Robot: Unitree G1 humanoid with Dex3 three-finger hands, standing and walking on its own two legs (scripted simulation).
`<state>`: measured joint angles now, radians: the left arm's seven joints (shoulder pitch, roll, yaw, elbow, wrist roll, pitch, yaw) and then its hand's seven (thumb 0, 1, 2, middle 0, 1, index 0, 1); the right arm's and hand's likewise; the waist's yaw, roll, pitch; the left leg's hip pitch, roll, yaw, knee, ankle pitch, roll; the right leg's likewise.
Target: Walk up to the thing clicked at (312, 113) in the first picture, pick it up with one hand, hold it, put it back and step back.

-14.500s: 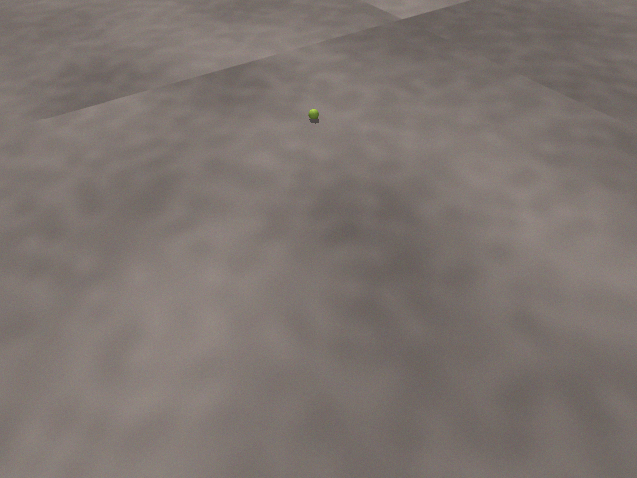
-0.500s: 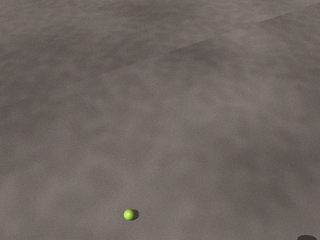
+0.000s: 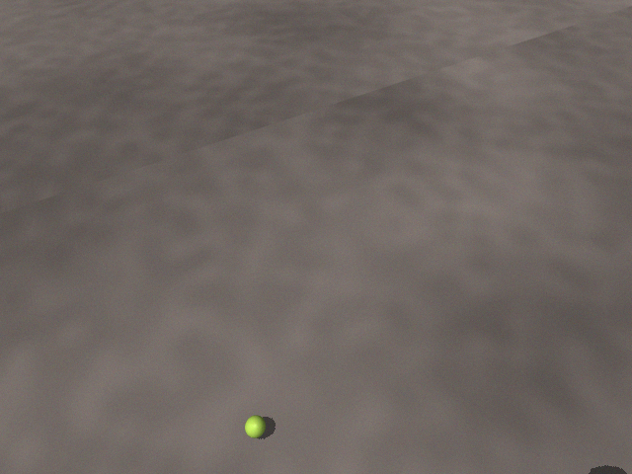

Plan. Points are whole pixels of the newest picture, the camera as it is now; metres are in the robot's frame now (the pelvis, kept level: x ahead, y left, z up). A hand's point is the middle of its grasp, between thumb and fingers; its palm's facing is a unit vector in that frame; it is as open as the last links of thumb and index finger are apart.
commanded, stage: rise first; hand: left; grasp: from above
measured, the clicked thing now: (255, 426) +0.37 +0.23 -0.75
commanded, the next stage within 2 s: none
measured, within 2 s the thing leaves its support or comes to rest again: neither
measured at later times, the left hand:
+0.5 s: hand out of the picture +0.14 +0.26 -0.21, palm faces -0.10 -0.91 -0.40, open 12.7 cm
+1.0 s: hand out of the picture +0.13 +0.28 -0.31, palm faces -0.32 -0.76 -0.56, open 14.1 cm
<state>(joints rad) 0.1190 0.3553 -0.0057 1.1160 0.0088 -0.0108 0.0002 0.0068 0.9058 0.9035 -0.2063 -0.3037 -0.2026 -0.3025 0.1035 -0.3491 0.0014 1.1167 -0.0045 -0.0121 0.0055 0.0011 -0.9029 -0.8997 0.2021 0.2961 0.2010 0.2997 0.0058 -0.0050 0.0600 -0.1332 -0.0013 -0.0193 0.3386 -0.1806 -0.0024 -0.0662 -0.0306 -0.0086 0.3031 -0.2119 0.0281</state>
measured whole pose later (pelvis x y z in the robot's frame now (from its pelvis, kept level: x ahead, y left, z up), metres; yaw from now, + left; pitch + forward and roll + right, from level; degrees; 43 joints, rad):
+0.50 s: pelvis -0.02 +0.00 -0.06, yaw -2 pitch +13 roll -1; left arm 0.06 0.33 0.17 0.84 0.18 0.11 -0.01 0.00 -0.23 0.98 -0.09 -1.01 -0.09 -1.00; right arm 0.25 -0.25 -0.03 0.64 0.02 -0.05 0.00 0.00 -0.90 -0.90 0.20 0.30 0.20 0.30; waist -0.03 0.00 -0.06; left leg -0.72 0.03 -0.01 0.90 -0.41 -0.01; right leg -0.66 0.00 0.01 0.88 -0.44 0.02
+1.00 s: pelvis -0.05 +0.00 -0.17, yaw -2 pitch +26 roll -2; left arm 0.11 0.41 0.16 0.57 0.40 0.06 0.00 0.00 -0.52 0.97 -0.07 -1.09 -0.07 -1.08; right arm 0.12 -0.26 -0.03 0.54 0.00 -0.17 0.01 0.00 -0.88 -0.90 0.20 0.30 0.20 0.30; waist -0.01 -0.01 -0.16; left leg -1.33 0.02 -0.05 1.47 -0.59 -0.01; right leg -1.26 0.00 -0.01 1.45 -0.64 0.02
